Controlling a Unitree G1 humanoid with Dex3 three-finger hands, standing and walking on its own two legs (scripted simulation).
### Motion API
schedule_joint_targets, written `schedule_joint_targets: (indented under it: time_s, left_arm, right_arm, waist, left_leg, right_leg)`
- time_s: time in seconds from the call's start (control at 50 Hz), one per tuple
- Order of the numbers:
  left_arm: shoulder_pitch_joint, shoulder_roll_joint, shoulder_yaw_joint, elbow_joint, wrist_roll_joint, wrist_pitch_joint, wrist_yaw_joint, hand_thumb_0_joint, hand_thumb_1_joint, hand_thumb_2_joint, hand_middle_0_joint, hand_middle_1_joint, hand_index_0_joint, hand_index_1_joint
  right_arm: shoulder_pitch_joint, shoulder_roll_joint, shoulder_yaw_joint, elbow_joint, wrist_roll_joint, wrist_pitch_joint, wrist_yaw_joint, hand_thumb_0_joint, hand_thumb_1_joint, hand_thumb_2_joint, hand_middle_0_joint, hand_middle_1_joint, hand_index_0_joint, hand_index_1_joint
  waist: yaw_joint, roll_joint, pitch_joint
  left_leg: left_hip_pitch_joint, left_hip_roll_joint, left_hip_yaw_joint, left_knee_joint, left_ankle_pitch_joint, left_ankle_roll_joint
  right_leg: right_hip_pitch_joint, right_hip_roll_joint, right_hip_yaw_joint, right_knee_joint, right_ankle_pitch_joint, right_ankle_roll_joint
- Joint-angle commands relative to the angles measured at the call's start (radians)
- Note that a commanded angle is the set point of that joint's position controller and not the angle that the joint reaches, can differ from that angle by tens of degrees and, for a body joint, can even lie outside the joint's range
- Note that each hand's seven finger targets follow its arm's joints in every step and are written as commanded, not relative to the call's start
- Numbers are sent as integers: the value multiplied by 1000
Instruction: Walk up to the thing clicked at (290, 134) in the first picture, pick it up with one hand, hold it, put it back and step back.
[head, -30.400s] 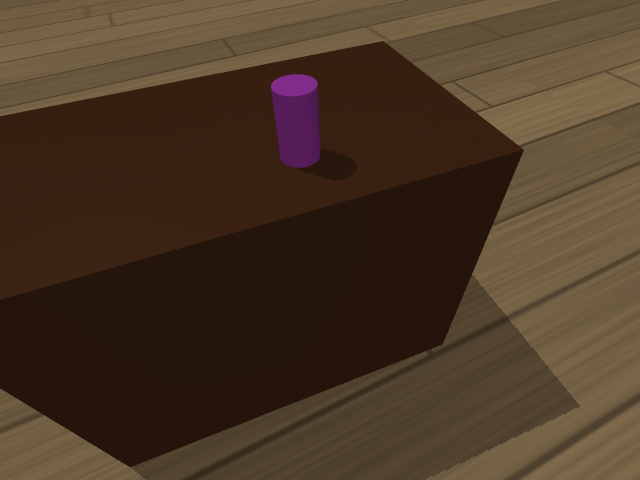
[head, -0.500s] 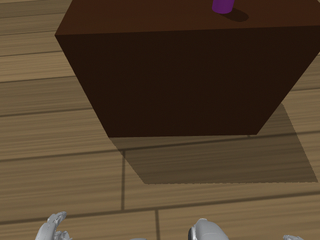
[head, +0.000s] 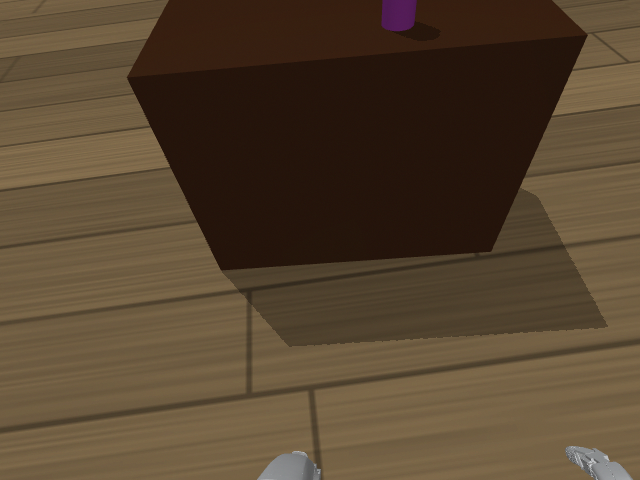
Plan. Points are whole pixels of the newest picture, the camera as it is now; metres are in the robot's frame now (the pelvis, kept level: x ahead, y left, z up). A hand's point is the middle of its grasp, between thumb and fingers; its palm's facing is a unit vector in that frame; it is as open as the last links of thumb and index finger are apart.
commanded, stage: step back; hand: right
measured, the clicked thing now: out of the picture +1.10 -0.16 +0.11
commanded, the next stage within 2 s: stand in 0.98 s
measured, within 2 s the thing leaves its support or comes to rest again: neither
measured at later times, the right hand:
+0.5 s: hand out of the picture +0.06 -0.26 -0.15, palm faces -0.10 +0.93 -0.35, open 7.4 cm
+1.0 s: hand (521, 478) +0.15 -0.22 -0.14, palm faces -0.07 +0.94 -0.33, open 7.4 cm
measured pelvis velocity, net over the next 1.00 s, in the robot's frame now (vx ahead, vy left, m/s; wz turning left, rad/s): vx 0.01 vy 0.02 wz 0.07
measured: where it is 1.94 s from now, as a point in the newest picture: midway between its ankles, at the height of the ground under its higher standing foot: outside the picture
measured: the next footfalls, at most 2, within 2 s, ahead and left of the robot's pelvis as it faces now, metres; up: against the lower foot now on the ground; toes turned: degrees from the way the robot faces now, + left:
left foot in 0.12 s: +0.04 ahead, +0.14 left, +0.00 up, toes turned +4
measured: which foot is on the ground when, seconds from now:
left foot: up 0.00-0.10, down 0.12-1.00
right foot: down 0.00-1.00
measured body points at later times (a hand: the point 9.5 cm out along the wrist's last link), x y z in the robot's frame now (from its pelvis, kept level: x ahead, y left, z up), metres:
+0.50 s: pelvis -0.03 +0.00 +0.01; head -0.02 -0.01 +0.46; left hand +0.00 +0.31 -0.11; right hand +0.06 -0.31 -0.13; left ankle -0.03 +0.14 -0.70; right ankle -0.01 -0.11 -0.73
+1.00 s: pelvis +0.01 +0.02 +0.01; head +0.03 +0.02 +0.46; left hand +0.09 +0.34 -0.11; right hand +0.16 -0.27 -0.12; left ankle +0.00 +0.14 -0.73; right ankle -0.01 -0.11 -0.73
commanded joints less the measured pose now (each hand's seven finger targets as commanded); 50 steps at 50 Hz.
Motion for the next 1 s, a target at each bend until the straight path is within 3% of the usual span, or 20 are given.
schedule_joint_targets:
  time_s: [0.0,0.04,0.1,0.12,0.14,0.16,0.2,0.3,0.34,0.36,0.38,0.48,0.56,0.58,0.6,0.62,0.7,0.78,0.94,0.98]
  left_arm:
    - [-67,300,88,-102,7,-52,16,0,900,900,-200,-300,-200,-300]
    - [-60,303,90,-96,3,-50,9,0,900,900,-200,-300,-200,-300]
    - [-76,235,54,-95,-7,-29,-2,0,900,900,-200,-300,-200,-300]
    - [-40,172,34,-92,-19,-26,-7,0,900,900,-200,-300,-200,-300]
    - [-105,214,48,-76,-33,-28,-3,0,900,900,-200,-300,-200,-300]
    - [-122,267,64,-66,-23,-30,-4,0,900,900,-200,-300,-200,-300]
    - [-72,222,55,-42,-34,-37,-18,0,900,900,-200,-300,-200,-300]
    - [11,212,67,28,-16,-58,-11,0,900,900,-200,-300,-200,-300]
    - [20,324,85,30,-3,-69,-6,0,900,900,-200,-300,-200,-300]
    - [-51,333,87,2,-3,-76,-4,0,900,900,-200,-300,-200,-300]
    - [-84,307,85,-11,-9,-82,0,0,900,900,-200,-300,-200,-300]
    - [-125,273,72,-10,-9,-84,-3,0,900,900,-200,-300,-200,-300]
    - [-120,213,35,-9,-23,-65,-9,0,900,900,-200,-300,-200,-300]
    - [-107,173,21,-16,-31,-62,-12,0,900,900,-200,-300,-200,-300]
    - [-105,167,22,1,-48,-54,-10,0,900,900,-200,-300,-200,-300]
    - [-112,203,34,19,-44,-50,-7,0,900,900,-200,-300,-200,-300]
    - [-62,215,31,60,-40,-80,5,0,900,900,-200,-300,-200,-300]
    - [-123,241,31,54,-41,-77,8,0,900,900,-200,-300,-200,-300]
    - [-154,233,26,71,-37,-70,14,0,900,900,-200,-300,-200,-300]
    - [-175,185,2,85,-52,-64,9,0,900,900,-200,-300,-200,-300]
  right_arm:
    - [-11,-161,-41,-57,-18,-38,-3,0,-900,-900,200,300,200,300]
    - [-14,-146,-41,-43,-22,-53,4,0,-900,-900,200,300,200,300]
    - [90,-150,-60,36,-29,-77,-4,0,-900,-900,200,300,200,300]
    - [93,-205,-70,36,-39,-86,-9,0,-900,-900,200,300,200,300]
    - [41,-295,-72,18,-31,-88,-5,0,-900,-900,200,300,200,300]
    - [1,-292,-75,6,-30,-92,-2,0,-900,-900,200,300,200,300]
    - [-35,-214,-45,7,-36,-104,-3,0,-900,-900,200,300,200,300]
    - [-29,-157,-31,20,-20,-71,6,0,-900,-900,200,300,200,300]
    - [-34,-125,-29,20,-15,-64,0,0,-900,-900,200,300,200,300]
    - [1,-149,-38,34,-19,-63,-2,0,-900,-900,200,300,200,300]
    - [34,-150,-37,46,-14,-69,-1,0,-900,-900,200,300,200,300]
    - [74,-128,-33,79,-14,-85,5,0,-900,-900,200,300,200,300]
    - [95,-121,-45,108,-30,-98,-4,0,-900,-900,200,300,200,300]
    - [81,-166,-53,99,-38,-104,-10,0,-900,-900,200,300,200,300]
    - [12,-210,-50,81,-30,-107,-9,0,-900,-900,200,300,200,300]
    - [-9,-230,-54,79,-25,-104,-5,0,-900,-900,200,300,200,300]
    - [-73,-152,-24,83,-10,-99,-6,0,-900,-900,200,300,200,300]
    - [-44,-145,-25,108,-7,-93,-12,0,-900,-900,200,300,200,300]
    - [-101,-135,-29,122,-6,-84,-13,0,-900,-900,200,300,200,300]
    - [-110,-146,-16,125,5,-88,-9,0,-900,-900,200,300,200,300]
  waist:
    - [15,-198,-74]
    - [25,-232,-76]
    - [-35,-123,-105]
    - [-30,62,-107]
    - [-49,139,-70]
    - [-43,65,-12]
    - [-9,63,-14]
    - [19,58,-58]
    - [29,-162,-20]
    - [5,-137,24]
    - [-9,-93,32]
    - [-19,-183,-72]
    - [-53,-96,-110]
    - [-45,18,-139]
    - [-17,96,-122]
    - [-24,80,-107]
    - [8,72,-160]
    - [-28,9,-185]
    - [-29,-46,-175]
    - [-34,-31,-168]
  left_leg:
    - [-2,59,39,-152,-36,-10]
    - [96,71,90,-353,-66,-6]
    - [417,53,83,-694,100,24]
    - [482,228,-233,-767,-113,84]
    - [248,406,-458,-840,-373,212]
    - [92,413,-442,-856,-401,238]
    - [180,309,-261,-793,-213,187]
    - [0,195,-51,-629,-144,73]
    - [-33,32,37,-301,-133,24]
    - [-3,62,1,-207,-78,13]
    - [-8,82,-21,-201,-35,16]
    - [114,106,58,-350,0,9]
    - [371,85,82,-633,260,22]
    - [400,219,-104,-686,247,57]
    - [287,331,-254,-734,126,135]
    - [211,351,-253,-729,94,185]
    - [251,214,-13,-558,538,74]
    - [303,179,40,-538,560,50]
    - [314,183,59,-546,521,62]
    - [379,206,17,-617,651,52]
  right_leg:
    - [67,-200,210,-234,-92,-162]
    - [46,-225,229,-246,-167,-166]
    - [-112,-161,132,-84,-115,-102]
    - [-282,-71,66,47,-160,-36]
    - [-227,-12,-25,158,-240,-3]
    - [-127,-32,45,234,-239,-5]
    - [-134,-42,39,174,-146,-7]
    - [236,22,-13,-213,0,-20]
    - [66,-261,444,-454,-528,-131]
    - [-18,-334,502,-473,-555,-180]
    - [-1,-319,457,-444,-442,-186]
    - [60,-251,209,-354,-39,-159]
    - [-45,-149,43,-135,211,-75]
    - [-104,-91,7,-49,169,-35]
    - [-74,-3,-50,-13,-68,-2]
    - [10,-12,-24,2,-142,-8]
    - [164,-66,29,-195,269,-21]
    - [164,-112,62,-157,420,-44]
    - [168,-105,51,-171,424,-36]
    - [157,-100,51,-218,469,-12]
